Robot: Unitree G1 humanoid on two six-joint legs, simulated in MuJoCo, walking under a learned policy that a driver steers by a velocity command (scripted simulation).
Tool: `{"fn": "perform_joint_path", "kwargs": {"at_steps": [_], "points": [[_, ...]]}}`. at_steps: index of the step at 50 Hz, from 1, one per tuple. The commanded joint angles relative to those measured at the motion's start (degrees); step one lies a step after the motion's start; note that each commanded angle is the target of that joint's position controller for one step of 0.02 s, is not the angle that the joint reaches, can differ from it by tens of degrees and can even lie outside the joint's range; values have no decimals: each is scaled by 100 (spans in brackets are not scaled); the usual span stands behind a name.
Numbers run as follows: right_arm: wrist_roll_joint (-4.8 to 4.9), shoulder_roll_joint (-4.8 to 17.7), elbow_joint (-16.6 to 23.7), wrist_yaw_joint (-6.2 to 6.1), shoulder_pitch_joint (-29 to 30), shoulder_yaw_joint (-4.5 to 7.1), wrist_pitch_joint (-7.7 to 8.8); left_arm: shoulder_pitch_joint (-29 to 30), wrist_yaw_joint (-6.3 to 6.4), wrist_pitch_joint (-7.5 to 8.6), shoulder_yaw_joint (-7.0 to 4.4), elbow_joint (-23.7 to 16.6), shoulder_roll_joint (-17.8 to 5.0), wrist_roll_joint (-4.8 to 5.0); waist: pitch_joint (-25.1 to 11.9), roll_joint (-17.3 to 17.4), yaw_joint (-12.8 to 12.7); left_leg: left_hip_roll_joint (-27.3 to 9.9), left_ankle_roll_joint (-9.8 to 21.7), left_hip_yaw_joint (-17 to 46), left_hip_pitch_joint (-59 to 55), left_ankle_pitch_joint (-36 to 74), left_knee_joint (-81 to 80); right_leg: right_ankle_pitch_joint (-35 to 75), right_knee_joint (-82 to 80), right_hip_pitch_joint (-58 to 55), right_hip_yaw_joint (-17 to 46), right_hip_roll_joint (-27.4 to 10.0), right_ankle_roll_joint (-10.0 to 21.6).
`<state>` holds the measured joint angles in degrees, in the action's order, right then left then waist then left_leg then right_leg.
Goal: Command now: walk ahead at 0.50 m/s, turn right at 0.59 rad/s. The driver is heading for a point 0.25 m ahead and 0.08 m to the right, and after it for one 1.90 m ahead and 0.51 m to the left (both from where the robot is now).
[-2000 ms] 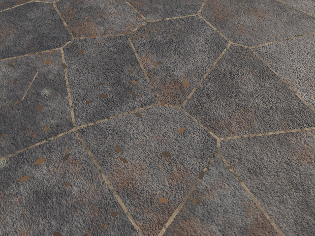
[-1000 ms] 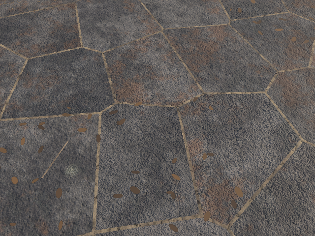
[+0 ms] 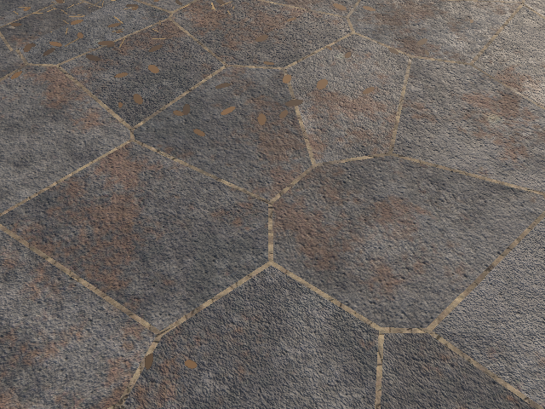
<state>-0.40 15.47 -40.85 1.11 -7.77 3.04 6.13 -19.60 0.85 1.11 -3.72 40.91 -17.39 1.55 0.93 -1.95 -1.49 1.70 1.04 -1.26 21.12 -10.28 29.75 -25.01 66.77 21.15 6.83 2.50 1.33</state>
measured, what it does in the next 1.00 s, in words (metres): walks ahead: right foot, then left foot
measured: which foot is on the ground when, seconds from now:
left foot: down 0.00-0.40, up 0.42-0.90, down 0.92-1.00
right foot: up 0.00-0.38, down 0.40-0.94, up 0.96-1.00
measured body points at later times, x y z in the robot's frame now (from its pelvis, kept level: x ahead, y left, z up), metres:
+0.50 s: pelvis +0.26 -0.07 +0.00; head +0.30 -0.09 +0.45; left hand +0.48 +0.15 -0.08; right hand +0.24 -0.35 -0.14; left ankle +0.13 +0.10 -0.64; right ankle +0.31 -0.18 -0.73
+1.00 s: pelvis +0.53 -0.02 -0.01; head +0.57 +0.00 +0.43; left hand +0.55 +0.28 -0.14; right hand +0.74 -0.26 -0.11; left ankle +0.60 +0.07 -0.73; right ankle +0.38 -0.19 -0.64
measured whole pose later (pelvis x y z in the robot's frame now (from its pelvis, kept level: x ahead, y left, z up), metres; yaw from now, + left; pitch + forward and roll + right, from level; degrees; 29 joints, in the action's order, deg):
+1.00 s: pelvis +0.53 -0.02 -0.01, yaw +12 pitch +1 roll -1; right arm 1.3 17.1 -41.6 2.6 -7.2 4.3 1.9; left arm -14.8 0.6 4.1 -4.2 46.8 -16.6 1.3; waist 4.3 0.4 -0.9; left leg 2.5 5.7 -2.2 27.3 -11.6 37.8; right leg -28.1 63.6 12.0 -2.6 -3.6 -1.7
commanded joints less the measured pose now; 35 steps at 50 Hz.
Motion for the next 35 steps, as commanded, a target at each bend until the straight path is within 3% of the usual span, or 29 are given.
{"fn": "perform_joint_path", "kwargs": {"at_steps": [1, 3, 6, 9, 12, 15, 17, 18, 19, 20, 21, 22, 23, 24, 25, 27, 29, 32, 35], "points": [[-52, 582, 127, -64, -433, 160, -2, 335, -37, 70, -205, -613, -643, -15, -116, 756, 306, -1679, 795, 1923, -1680, -270, -1654, 651, 286, 1874, 130, -780, -67], [-6, 572, 26, -72, -459, 175, 44, 330, -70, 13, -167, -646, -417, 27, -69, 848, 266, -1595, 870, 1383, -1509, 168, -1879, 758, 60, 1804, -25, -860, -99], [7, 794, -128, -86, -540, 252, 66, 638, -84, -21, -117, -802, -280, -18, 40, 642, 283, -1704, 1014, 855, -1593, 834, -2070, 1195, -509, 2132, -60, -939, -195], [9, 912, -217, -102, -525, 275, 14, 931, -165, 22, -82, -849, -230, -13, 77, 576, 362, -1594, 923, 195, -1753, 1334, -2099, 2043, -1392, 2072, -220, -928, -204], [97, 980, -455, -71, -908, 251, -47, 1575, -251, 127, 41, -1000, 19, -54, 265, 440, 587, -1491, 919, -78, -1669, 1421, -2148, 2442, -2486, 1596, -509, -734, -95], [242, 1171, -668, -35, -1205, 273, -156, 2025, -331, 207, 46, -1164, -60, -51, 455, 502, 614, -1694, 958, 125, -2072, 1706, -2025, 2130, -3147, 1490, -731, -635, 22], [277, 1306, -758, -46, -1230, 297, -226, 1955, -357, 252, -23, -1177, -246, -57, 356, 642, 422, -1805, 873, 222, -2351, 2479, -1656, 1745, -3505, 1101, -780, -478, 146], [290, 1373, -788, -61, -1172, 302, -252, 1567, -344, 269, -106, -1077, -410, -77, 87, 729, 132, -1736, 771, 156, -2353, 3302, -1183, 1727, -3720, 426, -871, -319, 245], [296, 1316, -813, -75, -1111, 262, -268, 736, -303, 273, -245, -814, -644, -102, -431, 684, -346, -1493, 607, -51, -2064, 3830, -265, 2056, -3980, -841, -995, -162, 398], [200, 1043, -743, -84, -1106, 148, -230, -204, -214, 244, -385, -584, -989, -162, -1164, 563, -756, -1225, 363, -174, -1002, 2829, 1060, 2320, -3659, -2597, -476, -713, 623], [50, 279, -527, -46, -1600, -86, -149, -667, -120, 211, -479, -537, -1592, -281, -2086, -875, -519, -323, -54, -239, 1182, -859, 3302, 1903, -3812, -4653, 2005, -2418, 1366], [198, 624, -637, -36, -1563, -20, -56, -698, -123, 218, -383, -584, -1241, -284, -2694, -973, -663, -127, -97, 722, 1685, -2346, 4315, 1489, -4567, -4523, 3324, -2820, 1687], [359, 1015, -501, -26, -1145, 123, -45, -357, -144, 242, -264, -525, -900, -236, -1672, -694, -608, -430, -67, 791, 2182, -2045, 4558, 1440, -4686, -3840, 2383, -2565, 1430], [344, 946, -425, -34, -862, 116, -53, -51, -154, 269, -196, -465, -679, -175, -1025, -585, -433, -687, -44, 620, 2227, -1588, 4348, 1612, -4814, -3099, 1556, -2278, 1238], [257, 872, -441, -59, -745, 129, -94, 278, -178, 305, -143, -417, -479, -170, -634, -422, -235, -848, -63, 582, 2042, -1197, 4071, 1782, -5037, -2415, 1036, -2030, 1104], [234, 697, -561, -78, -1034, 152, -275, 664, -200, 426, -111, -363, -261, -210, -373, -527, 114, -1014, -111, 643, 1391, -659, 3822, 2072, -5501, -1581, 340, -1799, 997], [237, 469, -549, -86, -1032, 126, -408, 781, -178, 531, -148, -238, -283, -222, -168, -341, 250, -1030, -180, 658, 1354, -419, 3661, 2425, -5808, -1260, -94, -1822, 1042], [199, 412, -383, -84, -628, 128, -468, 713, -96, 566, -204, -42, -394, -267, 108, -193, 224, -1023, -242, 759, 1766, 280, 2978, 2667, -5975, -1335, -690, -1786, 988], [169, 315, -240, 32, -155, 75, -425, 637, -31, 532, -250, 77, -559, -247, 256, -124, 84, -942, -192, 532, 1676, 1121, 1902, 2703, -6039, -1446, -1250, -1680, 861]]}}
Keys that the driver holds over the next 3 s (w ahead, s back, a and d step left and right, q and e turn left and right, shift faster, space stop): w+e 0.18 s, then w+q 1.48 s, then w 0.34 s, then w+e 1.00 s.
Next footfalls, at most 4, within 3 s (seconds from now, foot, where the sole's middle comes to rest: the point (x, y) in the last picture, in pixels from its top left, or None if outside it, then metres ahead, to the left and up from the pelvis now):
0.40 right None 0.35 -0.19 -0.77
0.92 left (258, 346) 0.64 0.07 -0.77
1.40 right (300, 242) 0.97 -0.04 -0.77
1.92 left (175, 217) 1.05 0.35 -0.77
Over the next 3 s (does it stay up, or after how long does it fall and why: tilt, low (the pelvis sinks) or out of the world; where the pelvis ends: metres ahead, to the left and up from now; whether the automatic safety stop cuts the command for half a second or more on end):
stays up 1.51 0.50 -0.01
